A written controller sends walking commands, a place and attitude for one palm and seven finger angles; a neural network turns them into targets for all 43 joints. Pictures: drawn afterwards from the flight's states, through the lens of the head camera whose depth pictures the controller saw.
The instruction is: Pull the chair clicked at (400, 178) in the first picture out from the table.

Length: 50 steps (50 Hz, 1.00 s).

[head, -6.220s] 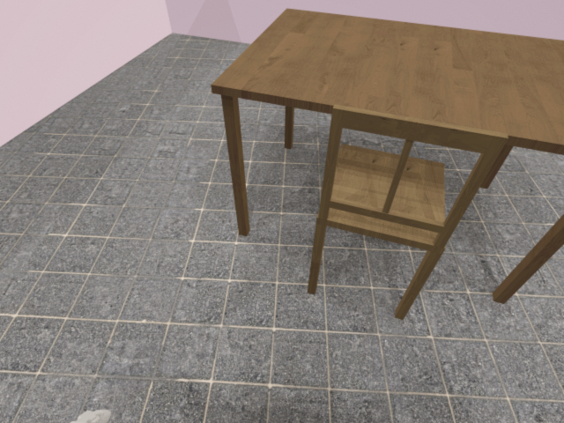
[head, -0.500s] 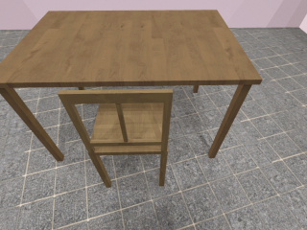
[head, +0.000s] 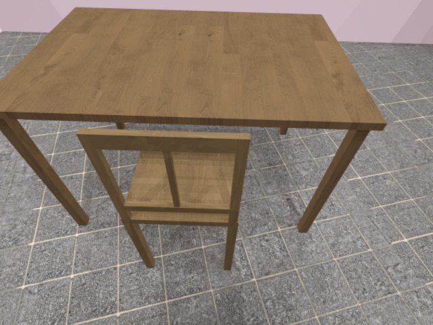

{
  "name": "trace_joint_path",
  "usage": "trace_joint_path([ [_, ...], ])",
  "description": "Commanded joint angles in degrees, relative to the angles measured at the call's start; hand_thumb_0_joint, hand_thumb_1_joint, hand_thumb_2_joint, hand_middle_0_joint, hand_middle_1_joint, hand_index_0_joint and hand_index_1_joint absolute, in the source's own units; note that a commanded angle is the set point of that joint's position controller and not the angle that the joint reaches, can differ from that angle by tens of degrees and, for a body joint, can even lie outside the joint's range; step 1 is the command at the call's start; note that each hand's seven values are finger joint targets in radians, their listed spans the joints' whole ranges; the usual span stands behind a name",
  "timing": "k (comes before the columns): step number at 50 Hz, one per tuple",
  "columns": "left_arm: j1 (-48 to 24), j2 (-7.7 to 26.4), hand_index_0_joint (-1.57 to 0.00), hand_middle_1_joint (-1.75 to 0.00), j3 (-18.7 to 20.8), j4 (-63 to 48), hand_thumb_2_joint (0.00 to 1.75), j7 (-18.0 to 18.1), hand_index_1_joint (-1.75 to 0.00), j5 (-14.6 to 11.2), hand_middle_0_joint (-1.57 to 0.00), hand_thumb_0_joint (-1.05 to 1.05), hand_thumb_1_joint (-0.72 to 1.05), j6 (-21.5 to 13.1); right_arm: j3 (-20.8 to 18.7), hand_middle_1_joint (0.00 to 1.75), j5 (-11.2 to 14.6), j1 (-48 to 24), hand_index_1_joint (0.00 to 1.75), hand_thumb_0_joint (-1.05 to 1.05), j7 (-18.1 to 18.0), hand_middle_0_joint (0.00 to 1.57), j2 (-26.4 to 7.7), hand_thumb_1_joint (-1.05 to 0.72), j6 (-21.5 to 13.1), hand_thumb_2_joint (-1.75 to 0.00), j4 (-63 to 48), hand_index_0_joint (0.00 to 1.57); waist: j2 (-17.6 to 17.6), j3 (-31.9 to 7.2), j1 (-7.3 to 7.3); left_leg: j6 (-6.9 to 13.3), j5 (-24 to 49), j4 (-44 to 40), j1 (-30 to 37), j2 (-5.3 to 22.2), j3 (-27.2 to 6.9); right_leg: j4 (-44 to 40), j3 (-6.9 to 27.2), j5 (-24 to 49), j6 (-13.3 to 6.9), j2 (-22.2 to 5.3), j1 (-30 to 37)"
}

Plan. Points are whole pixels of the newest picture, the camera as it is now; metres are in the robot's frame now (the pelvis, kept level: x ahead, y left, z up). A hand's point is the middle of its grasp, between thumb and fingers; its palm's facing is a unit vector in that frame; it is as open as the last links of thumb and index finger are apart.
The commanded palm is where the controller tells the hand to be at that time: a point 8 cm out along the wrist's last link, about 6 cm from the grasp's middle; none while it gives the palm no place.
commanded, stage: shuffle to correct the standing spot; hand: left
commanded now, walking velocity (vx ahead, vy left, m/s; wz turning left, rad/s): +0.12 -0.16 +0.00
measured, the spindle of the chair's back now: (172, 180) +0.47 +0.15 -0.09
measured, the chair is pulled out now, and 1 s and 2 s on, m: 0.00 0.00 0.00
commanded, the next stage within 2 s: come to a stop and stand still in 0.12 s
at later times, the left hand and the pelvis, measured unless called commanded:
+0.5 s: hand out of the picture +0.08 +0.11 -0.16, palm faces +0.07 -0.97 -0.23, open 7.3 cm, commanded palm none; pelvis +0.05 -0.07 +0.01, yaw +1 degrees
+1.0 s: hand out of the picture +0.02 +0.13 -0.16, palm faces +0.05 -0.98 -0.20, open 7.4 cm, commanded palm none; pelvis +0.05 -0.04 +0.02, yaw +0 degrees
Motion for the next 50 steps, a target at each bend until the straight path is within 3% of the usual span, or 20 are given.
trace_joint_path([
  [1, 5.34, 6.67, -0.20, -0.30, 1.27, -0.08, 0.90, 0.67, -0.30, 0.10, -0.20, 0.00, 0.90, 0.23, -0.36, 0.30, 0.13, 2.60, 0.30, 0.00, -0.37, 0.20, -2.95, -0.90, -1.27, -0.90, -1.94, 0.20, -4.93, 2.87, -0.84, 2.33, 5.16, -4.39, -3.79, -1.48, 5.74, -7.70, 8.64, 19.92, -6.88, -8.51, 1.61],
  [3, 0.37, 2.76, -0.20, -0.30, 0.62, -2.70, 0.90, 0.12, -0.30, 0.04, -0.20, 0.00, 0.90, 0.36, -1.80, 0.30, -0.72, 12.05, 0.30, 0.00, -1.04, 0.20, -8.71, -0.90, -2.02, -0.90, 2.01, 0.20, 14.79, 2.09, -4.79, 6.67, 33.71, -12.35, 10.04, 10.45, -9.26, 11.52, -2.50, 9.81, -1.61, 0.79, -11.19],
  [4, -3.59, 2.48, -0.20, -0.30, 0.50, -4.96, 0.90, 0.02, -0.30, 0.21, -0.20, 0.00, 0.90, 0.17, -2.46, 0.30, -1.09, 15.76, 0.30, 0.00, -1.77, 0.20, -10.94, -0.90, -1.72, -0.90, 3.46, 0.20, 18.84, 4.95, -6.47, 11.48, 53.39, -13.62, 16.10, 17.75, -16.32, 19.62, -2.43, -10.04, -1.02, 2.41, -22.91],
  [6, -9.63, 2.91, -0.20, -0.30, 1.45, -7.65, 0.90, -0.50, -0.30, 0.00, -0.20, 0.00, 0.90, 0.33, -2.41, 0.30, -1.81, 14.60, 0.30, 0.00, -2.07, 0.20, -12.05, -0.90, -1.40, -0.90, 2.64, 0.20, 13.72, 6.89, -6.75, 13.19, 57.07, -10.54, 15.71, 20.49, -16.54, 25.72, 3.45, -15.55, -2.60, -0.88, -28.35],
  [9, -5.91, 1.19, -0.20, -0.30, 1.93, -7.93, 0.90, -1.96, -0.30, -0.56, -0.20, 0.00, 0.90, 0.56, -2.82, 0.30, -1.67, 1.88, 0.30, 0.00, -2.25, 0.20, -12.75, -0.90, -1.64, -0.90, -2.08, 0.20, 11.35, 6.31, -1.06, 8.28, 38.88, -11.93, 3.07, 15.97, -8.11, 14.67, 3.18, -9.21, -2.40, -1.94, -16.16],
  [11, 6.27, 2.85, -0.20, -0.30, 2.42, -4.51, 0.90, -2.16, -0.30, -0.41, -0.20, 0.00, 0.90, 0.50, -3.14, 0.30, -0.64, -3.26, 0.30, 0.00, -1.77, 0.20, -14.17, -0.90, -1.29, -0.90, -3.76, 0.20, 7.43, 0.47, 5.24, 3.68, 30.99, -1.73, -5.67, 8.79, 0.46, -2.25, -1.56, 6.28, -1.45, 2.49, 4.01],
  [12, 12.80, 7.15, -0.20, -0.30, 3.00, -2.11, 0.90, -1.41, -0.30, 0.06, -0.20, 0.00, 0.90, 0.00, -2.91, 0.30, 0.16, -1.66, 0.30, 0.00, -1.14, 0.20, -11.83, -0.90, -1.19, -0.90, -4.14, 0.20, -4.98, -2.93, 7.16, 1.96, 18.91, 9.77, -11.53, 2.62, 4.02, -8.43, 5.24, 10.44, -2.63, -2.13, 13.10],
  [13, 15.10, 12.19, -0.20, -0.30, 3.78, -1.77, 0.90, -0.50, -0.30, 0.24, -0.20, 0.00, 0.90, -0.33, -2.05, 0.30, 0.86, 0.03, 0.30, 0.00, -0.69, 0.20, -6.67, -0.90, -1.18, -0.90, -5.84, 0.20, -20.93, -6.00, 6.63, 0.90, -11.70, 26.12, -18.63, -4.57, 5.26, -16.60, 26.51, 25.08, -8.17, -17.05, 16.23],
  [14, 11.93, 11.52, -0.20, -0.30, 2.59, -3.38, 0.90, 0.08, -0.30, -0.55, -0.20, 0.00, 0.90, -0.03, -1.58, 0.30, 0.97, -1.96, 0.30, 0.00, -0.78, 0.20, -5.98, -0.90, -0.21, -0.90, -7.04, 0.20, -9.66, -5.25, 5.67, 1.19, -14.99, 29.51, -16.04, -2.38, -0.37, -18.57, 28.62, 29.93, -13.32, -20.15, 10.29],
  [16, 2.69, 9.31, -0.20, -0.30, 1.33, -4.95, 0.90, 0.86, -0.30, 0.01, -0.20, 0.00, 0.90, -0.75, -1.49, 0.30, 0.49, -2.89, 0.30, 0.00, -0.39, 0.20, -4.66, -0.90, 0.22, -0.90, -6.18, 0.20, -9.87, 2.17, 1.88, 0.72, -10.35, 32.65, -15.73, -0.54, -0.65, -16.99, 26.36, 34.83, -13.57, -18.70, -0.41],
  [18, -1.97, 7.46, -0.20, -0.30, 0.57, -6.12, 0.90, 1.45, -0.30, 0.29, -0.20, 0.00, 0.90, -0.92, -1.27, 0.30, 0.86, -2.23, 0.30, 0.00, -0.03, 0.20, -4.21, -0.90, 0.80, -0.90, -4.84, 0.20, -6.26, 0.52, -0.06, 0.19, -6.90, 23.81, -10.61, -0.75, -0.20, -14.99, 16.53, 42.50, -11.56, -15.09, -2.55],
  [24, -0.34, 9.68, -0.20, -0.30, 1.06, -6.04, 0.90, 2.02, -0.30, -0.08, -0.20, 0.00, 0.90, 0.12, -1.37, 0.30, 1.42, -6.69, 0.30, 0.00, 0.19, 0.20, -4.81, -0.90, 2.20, -0.90, -6.55, 0.20, -5.17, -3.94, 2.17, -1.12, -2.06, 6.73, -8.44, -4.13, 2.12, -13.34, 16.66, 47.41, -12.41, -15.74, 6.62],
  [31, -5.03, 10.70, -0.20, -0.30, 1.40, -7.75, 0.90, 1.96, -0.30, -0.12, -0.20, 0.00, 0.90, 1.06, -1.75, 0.30, 1.07, -6.06, 0.30, 0.00, 0.78, 0.20, -6.09, -0.90, 2.43, -0.90, -7.67, 0.20, -5.50, -0.55, -0.42, 0.17, 8.52, -8.20, 3.09, -3.50, 1.27, -16.33, 16.61, 18.12, -7.97, -13.68, -4.92],
  [33, -5.46, 8.73, -0.20, -0.30, 0.95, -8.35, 0.90, 1.74, -0.30, -0.19, -0.20, 0.00, 0.90, 1.42, -1.79, 0.30, 0.70, -4.92, 0.30, 0.00, 0.62, 0.20, -7.60, -0.90, 1.67, -0.90, -7.28, 0.20, -0.02, 0.50, -0.57, 2.31, 11.15, -13.64, 6.39, 0.15, -1.83, -14.72, 12.99, 6.86, -4.10, -7.88, -8.47],
  [35, -4.49, 6.73, -0.20, -0.30, 0.43, -8.02, 0.90, 1.59, -0.30, -0.11, -0.20, 0.00, 0.90, 2.20, -1.68, 0.30, 0.26, -8.52, 0.30, 0.00, 0.70, 0.20, -9.28, -0.90, 1.60, -0.90, -8.57, 0.20, 8.66, 4.27, 0.97, 5.39, 1.79, -21.00, -5.40, 5.49, -8.93, -12.80, 7.37, -1.01, -0.91, -2.61, -3.67],
  [38, -0.58, 5.19, -0.20, -0.30, -0.32, -6.16, 0.90, 1.19, -0.30, 0.24, -0.20, 0.00, 0.90, 1.98, -1.33, 0.30, 0.25, -11.30, 0.30, 0.00, 0.73, 0.20, -9.36, -0.90, 1.48, -0.90, -9.77, 0.20, 5.48, 4.22, 2.96, 4.92, -6.14, -24.50, -12.76, 4.42, -8.86, -11.42, 6.72, 3.98, -0.71, -2.51, 4.02],
  [45, -0.86, 5.90, -0.20, -0.30, -0.52, -4.98, 0.90, 1.04, -0.30, -0.08, -0.20, 0.00, 0.90, 0.59, -0.64, 0.30, 0.37, -4.58, 0.30, 0.00, 0.76, 0.20, -7.58, -0.90, 1.10, -0.90, -6.83, 0.20, -2.17, 2.04, 0.27, 3.27, 2.59, -19.75, -3.10, 0.63, -4.20, -21.01, 11.09, -3.18, -1.42, -5.30, -2.35],
  [47, -0.34, 5.64, -0.20, -0.30, -0.80, -4.12, 0.90, 1.09, -0.30, -0.35, -0.20, 0.00, 0.90, 0.20, -0.19, 0.30, 0.44, -3.43, 0.30, 0.00, 0.73, 0.20, -7.07, -0.90, 0.65, -0.90, -5.55, 0.20, -0.79, 1.43, 0.18, 3.09, 5.27, -19.82, -1.73, 0.69, -3.99, -20.73, 10.98, -0.74, -1.63, -5.43, -2.00],
  [48, 5.72, 6.44, -0.20, -0.30, -1.56, -2.08, 0.90, 3.46, -0.30, 0.57, -0.20, 0.00, 0.90, -1.07, -0.70, 0.30, 0.82, -7.63, 0.30, 0.00, 1.20, 0.20, -10.86, -0.90, 0.01, -0.90, -8.78, 0.20, 0.76, 0.65, 1.88, 1.24, 8.76, -8.48, -2.49, 1.68, 0.12, -19.05, 11.45, 12.72, -0.18, -6.86, -0.16],
  [50, 1.83, 8.95, -0.20, -0.30, -1.80, -4.03, 0.90, 3.06, -0.30, -0.68, -0.20, 0.00, 0.90, -1.56, -0.05, 0.30, 0.66, -1.92, 0.30, 0.00, 1.21, 0.20, -7.69, -0.90, 0.25, -0.90, -8.47, 0.20, -1.04, -4.65, -2.11, 0.78, 6.76, -8.36, -0.30, -1.43, -1.27, -20.03, 16.66, 2.55, -4.63, -10.91, -0.37],
])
